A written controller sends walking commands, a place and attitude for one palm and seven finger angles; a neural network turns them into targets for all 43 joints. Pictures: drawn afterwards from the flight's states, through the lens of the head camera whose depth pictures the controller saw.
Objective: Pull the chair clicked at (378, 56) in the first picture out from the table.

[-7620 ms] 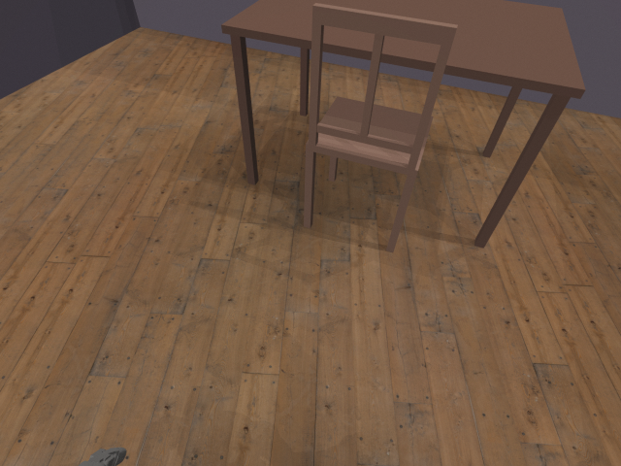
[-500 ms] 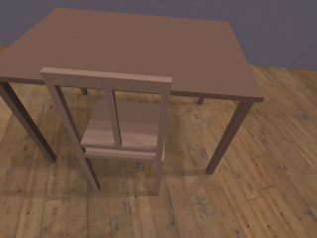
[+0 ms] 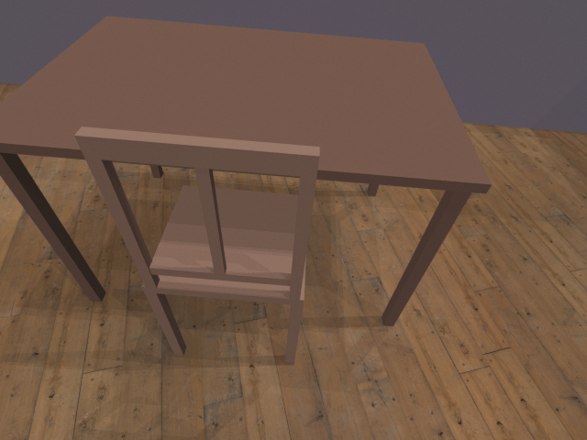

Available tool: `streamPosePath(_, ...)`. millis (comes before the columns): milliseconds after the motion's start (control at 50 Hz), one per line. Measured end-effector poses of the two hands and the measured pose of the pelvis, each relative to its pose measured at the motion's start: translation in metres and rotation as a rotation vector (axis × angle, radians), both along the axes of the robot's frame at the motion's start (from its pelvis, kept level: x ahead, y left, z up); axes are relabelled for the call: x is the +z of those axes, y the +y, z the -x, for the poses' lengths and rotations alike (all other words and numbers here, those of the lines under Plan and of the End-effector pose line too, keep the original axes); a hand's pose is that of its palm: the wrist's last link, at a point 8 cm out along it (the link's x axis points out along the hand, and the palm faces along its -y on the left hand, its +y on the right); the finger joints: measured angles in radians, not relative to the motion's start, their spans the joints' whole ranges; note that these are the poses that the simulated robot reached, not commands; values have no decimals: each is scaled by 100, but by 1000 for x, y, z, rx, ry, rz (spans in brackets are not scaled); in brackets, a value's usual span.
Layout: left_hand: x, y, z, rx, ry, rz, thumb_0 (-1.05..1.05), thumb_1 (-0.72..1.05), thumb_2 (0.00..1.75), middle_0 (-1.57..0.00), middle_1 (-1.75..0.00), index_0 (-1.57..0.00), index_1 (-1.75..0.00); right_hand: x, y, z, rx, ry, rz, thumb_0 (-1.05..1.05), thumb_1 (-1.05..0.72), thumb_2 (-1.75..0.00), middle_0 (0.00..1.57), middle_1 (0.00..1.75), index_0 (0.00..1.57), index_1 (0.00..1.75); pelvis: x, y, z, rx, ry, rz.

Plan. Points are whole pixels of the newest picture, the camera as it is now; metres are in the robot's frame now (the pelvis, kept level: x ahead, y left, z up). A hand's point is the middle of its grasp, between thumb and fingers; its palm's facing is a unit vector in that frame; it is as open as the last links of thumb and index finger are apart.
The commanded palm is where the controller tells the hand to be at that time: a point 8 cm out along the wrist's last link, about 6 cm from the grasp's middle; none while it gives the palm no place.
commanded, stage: look again from close up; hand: left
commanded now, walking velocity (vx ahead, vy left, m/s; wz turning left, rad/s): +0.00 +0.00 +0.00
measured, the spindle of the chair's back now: (213, 226) +0.52 +0.20 -0.08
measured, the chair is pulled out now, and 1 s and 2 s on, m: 0.00 0.00 0.00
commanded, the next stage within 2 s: none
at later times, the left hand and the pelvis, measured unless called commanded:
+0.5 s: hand out of the picture -0.04 +0.14 -0.18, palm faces +0.06 -0.99 -0.13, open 7.4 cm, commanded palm none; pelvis +0.00 +0.00 +0.00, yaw +0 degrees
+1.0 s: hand out of the picture -0.04 +0.14 -0.18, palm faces +0.06 -0.99 -0.13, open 7.4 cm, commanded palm none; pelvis +0.01 +0.00 +0.00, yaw +0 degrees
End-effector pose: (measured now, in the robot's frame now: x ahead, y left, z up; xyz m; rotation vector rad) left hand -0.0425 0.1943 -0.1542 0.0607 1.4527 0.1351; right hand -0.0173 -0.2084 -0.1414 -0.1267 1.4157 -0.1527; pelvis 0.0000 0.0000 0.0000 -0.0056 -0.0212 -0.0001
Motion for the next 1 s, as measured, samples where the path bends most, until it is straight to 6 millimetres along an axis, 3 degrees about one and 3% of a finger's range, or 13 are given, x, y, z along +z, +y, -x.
streamPosePath(1000, 3, -6, 0, 9, 18, -4, 0, 91, 90, -19, -29, -20, -30, -1, 3, 1, -7, 15, -20, 1, -92, -90, 20, 30, 20, 30, 1, -5, -7, -1, 2, -5)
